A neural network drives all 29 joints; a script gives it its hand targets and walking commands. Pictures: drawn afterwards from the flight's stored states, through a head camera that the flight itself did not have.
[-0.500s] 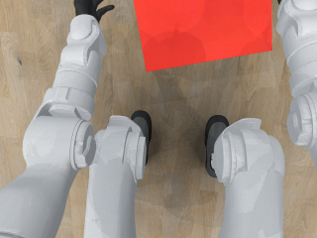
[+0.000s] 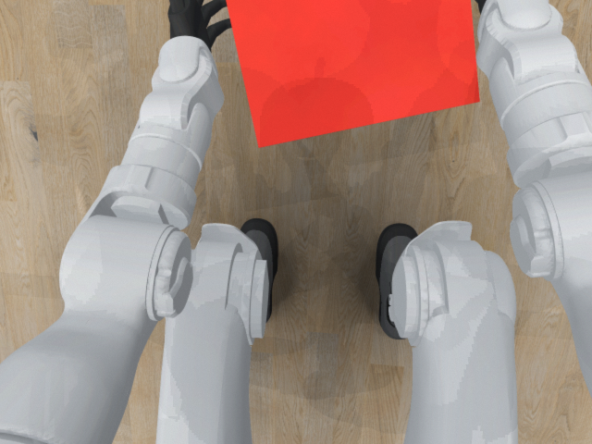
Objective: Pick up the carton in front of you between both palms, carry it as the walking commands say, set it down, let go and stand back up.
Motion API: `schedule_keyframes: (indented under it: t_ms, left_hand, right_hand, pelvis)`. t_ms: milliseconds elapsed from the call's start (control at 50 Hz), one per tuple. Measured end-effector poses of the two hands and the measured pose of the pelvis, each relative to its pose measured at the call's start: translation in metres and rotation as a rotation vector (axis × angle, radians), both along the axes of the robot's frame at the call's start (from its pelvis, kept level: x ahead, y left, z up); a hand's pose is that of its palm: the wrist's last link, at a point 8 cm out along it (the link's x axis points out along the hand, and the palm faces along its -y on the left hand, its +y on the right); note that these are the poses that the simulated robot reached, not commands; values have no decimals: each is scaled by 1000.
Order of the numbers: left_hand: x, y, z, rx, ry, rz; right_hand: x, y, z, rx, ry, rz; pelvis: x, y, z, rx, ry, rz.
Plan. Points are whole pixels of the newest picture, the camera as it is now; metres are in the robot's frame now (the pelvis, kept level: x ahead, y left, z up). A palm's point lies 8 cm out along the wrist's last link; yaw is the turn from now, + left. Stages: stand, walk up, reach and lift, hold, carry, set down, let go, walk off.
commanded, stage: reach and lift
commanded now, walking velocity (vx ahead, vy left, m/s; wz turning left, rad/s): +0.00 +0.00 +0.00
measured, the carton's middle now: (344, 45) +0.52 -0.05 -0.25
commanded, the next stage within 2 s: none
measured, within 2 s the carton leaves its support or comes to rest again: leaves its support in 0.26 s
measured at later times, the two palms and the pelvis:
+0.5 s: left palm (177, 32) +0.51 +0.10 -0.09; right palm out of the picture +0.52 -0.20 -0.10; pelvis +0.00 +0.00 +0.01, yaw -3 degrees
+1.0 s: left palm out of the picture +0.49 +0.09 +0.09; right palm out of the picture +0.47 -0.20 +0.07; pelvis +0.02 +0.01 +0.14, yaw -6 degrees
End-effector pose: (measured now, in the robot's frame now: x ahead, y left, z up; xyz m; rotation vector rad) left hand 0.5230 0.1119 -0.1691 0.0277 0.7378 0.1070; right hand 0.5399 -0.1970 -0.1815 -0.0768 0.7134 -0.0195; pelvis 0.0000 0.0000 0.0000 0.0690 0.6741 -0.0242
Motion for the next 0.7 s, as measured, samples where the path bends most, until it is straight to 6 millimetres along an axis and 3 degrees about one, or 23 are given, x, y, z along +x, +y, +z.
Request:
schedule_keyframes:
  t_ms: [220, 360, 500, 700]
  left_hand:
    - [7, -5, 2, -7, 26, 82]
    - [6, -9, 27, -50, -38, 107]
    - [-17, -16, 80, -89, -120, 126]
    - [-31, -23, 170, -59, -73, 72]
  right_hand:
    - [2, 1, 3, -39, 76, 2]
    - [-6, 6, 16, -7, 44, -3]
    - [-23, -2, 79, 24, -33, -47]
    - [-48, -11, 174, 17, 14, -106]
  pelvis:
    - [5, 0, -6, -5, -4, -4]
    - [9, -1, -8, -6, 5, -15]
    - [2, 3, 6, -13, -15, -38]
    - [-3, 8, 64, -13, 4, -86]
